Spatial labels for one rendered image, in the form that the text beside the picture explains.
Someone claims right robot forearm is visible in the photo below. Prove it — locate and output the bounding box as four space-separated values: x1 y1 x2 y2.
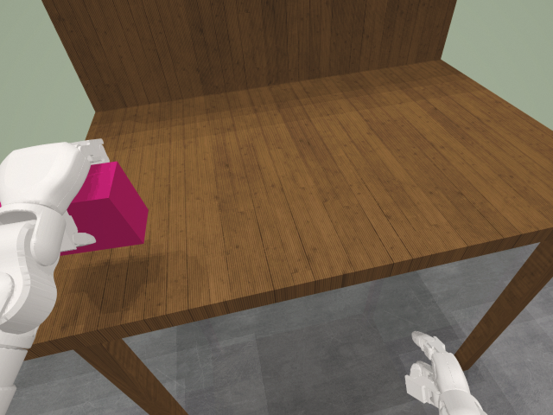
438 390 487 415

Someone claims sponge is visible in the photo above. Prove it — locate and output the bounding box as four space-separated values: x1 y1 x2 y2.
0 162 149 256

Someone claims robot right hand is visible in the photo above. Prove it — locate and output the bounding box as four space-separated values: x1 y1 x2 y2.
405 331 471 408

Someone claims left robot forearm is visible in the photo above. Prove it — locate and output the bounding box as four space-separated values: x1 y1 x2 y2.
0 203 66 415

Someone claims table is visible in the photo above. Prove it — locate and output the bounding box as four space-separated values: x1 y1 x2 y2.
23 0 553 415

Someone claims robot left hand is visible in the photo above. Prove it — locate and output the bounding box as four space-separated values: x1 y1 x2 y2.
0 138 110 252

